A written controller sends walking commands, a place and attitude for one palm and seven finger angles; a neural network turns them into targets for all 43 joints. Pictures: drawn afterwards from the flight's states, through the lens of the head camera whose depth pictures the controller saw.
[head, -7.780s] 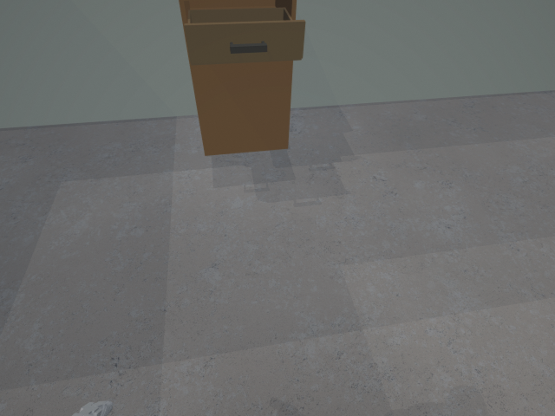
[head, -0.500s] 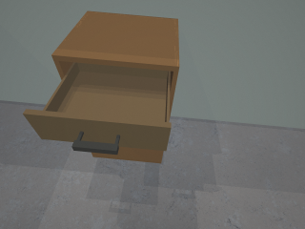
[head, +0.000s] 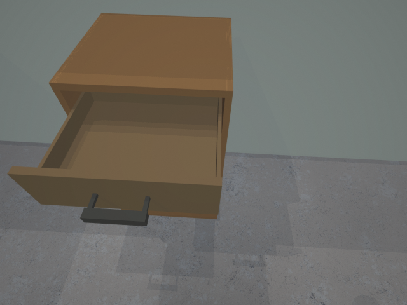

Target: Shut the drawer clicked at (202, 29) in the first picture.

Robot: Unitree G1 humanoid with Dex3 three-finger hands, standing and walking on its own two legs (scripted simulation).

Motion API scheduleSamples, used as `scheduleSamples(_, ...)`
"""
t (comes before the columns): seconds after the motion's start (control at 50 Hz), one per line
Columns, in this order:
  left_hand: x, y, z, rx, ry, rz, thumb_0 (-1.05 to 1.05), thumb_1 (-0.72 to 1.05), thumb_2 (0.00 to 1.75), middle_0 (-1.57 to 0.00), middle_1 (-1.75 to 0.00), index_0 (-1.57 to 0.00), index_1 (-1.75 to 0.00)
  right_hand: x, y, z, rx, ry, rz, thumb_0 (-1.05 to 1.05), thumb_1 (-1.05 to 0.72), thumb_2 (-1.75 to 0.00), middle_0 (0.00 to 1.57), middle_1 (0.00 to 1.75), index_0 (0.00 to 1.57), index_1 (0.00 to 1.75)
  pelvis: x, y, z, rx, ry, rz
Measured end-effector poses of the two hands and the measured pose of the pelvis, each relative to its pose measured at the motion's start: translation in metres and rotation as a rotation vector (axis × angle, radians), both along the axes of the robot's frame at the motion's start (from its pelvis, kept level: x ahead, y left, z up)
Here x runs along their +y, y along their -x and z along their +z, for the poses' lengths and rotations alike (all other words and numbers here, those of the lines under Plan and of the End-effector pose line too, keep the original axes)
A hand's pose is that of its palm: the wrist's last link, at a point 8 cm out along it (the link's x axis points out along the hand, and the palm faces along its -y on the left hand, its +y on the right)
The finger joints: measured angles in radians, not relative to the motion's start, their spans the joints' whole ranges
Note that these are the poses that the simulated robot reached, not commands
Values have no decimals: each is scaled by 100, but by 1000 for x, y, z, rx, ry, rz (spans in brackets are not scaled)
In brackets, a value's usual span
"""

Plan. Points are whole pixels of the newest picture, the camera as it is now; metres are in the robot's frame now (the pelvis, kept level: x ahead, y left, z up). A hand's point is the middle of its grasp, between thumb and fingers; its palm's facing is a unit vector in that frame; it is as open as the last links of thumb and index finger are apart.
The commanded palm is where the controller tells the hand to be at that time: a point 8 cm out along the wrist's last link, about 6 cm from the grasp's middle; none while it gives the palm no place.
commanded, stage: come to a stop and stand still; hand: left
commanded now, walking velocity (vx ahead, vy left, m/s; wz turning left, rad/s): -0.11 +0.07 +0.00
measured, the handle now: (118, 208) +0.31 +0.21 -0.03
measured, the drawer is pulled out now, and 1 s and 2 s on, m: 0.28 0.28 0.28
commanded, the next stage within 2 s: look again from close up in 0.78 s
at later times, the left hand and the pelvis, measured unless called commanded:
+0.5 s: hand out of the picture -0.01 +0.18 -0.17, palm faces +0.02 -0.98 -0.20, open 7.3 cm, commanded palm none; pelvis -0.04 +0.00 +0.00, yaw +0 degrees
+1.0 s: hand out of the picture -0.07 +0.16 -0.18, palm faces +0.04 -0.98 -0.17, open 7.4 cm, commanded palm none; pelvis -0.05 +0.00 +0.00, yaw +2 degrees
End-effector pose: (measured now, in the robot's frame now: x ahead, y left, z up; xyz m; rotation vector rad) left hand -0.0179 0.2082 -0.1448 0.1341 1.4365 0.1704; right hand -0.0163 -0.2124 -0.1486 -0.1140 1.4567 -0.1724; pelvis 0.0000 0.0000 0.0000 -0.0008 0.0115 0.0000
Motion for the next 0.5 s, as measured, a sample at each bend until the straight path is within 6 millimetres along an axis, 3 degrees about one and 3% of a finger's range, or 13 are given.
scheduleSamples(0.14,11,-12,-4,-43,-30,-6,1,92,89,-20,-30,-20,-30,-19,-18,1,-47,37,10,1,-92,-90,20,30,20,29,-4,9,-4,9,-10,-6)
scheduleSamples(0.26,15,-17,-3,-82,-31,-29,1,91,89,-20,-30,-20,-30,-22,-26,5,-109,46,26,0,-92,-90,20,30,20,29,-3,23,-3,-7,-7,-4)
scheduleSamples(0.38,16,-14,-1,-126,-22,-38,1,91,89,-20,-30,-20,-30,-18,-21,10,-143,37,38,0,-92,-90,20,30,20,29,-2,35,0,-25,-1,-3)
scheduleSamples(0.5,17,1,1,-118,-10,-36,1,92,89,-20,-30,-20,-30,-17,-4,13,-128,34,47,0,-93,-90,20,30,20,29,0,44,3,-28,1,1)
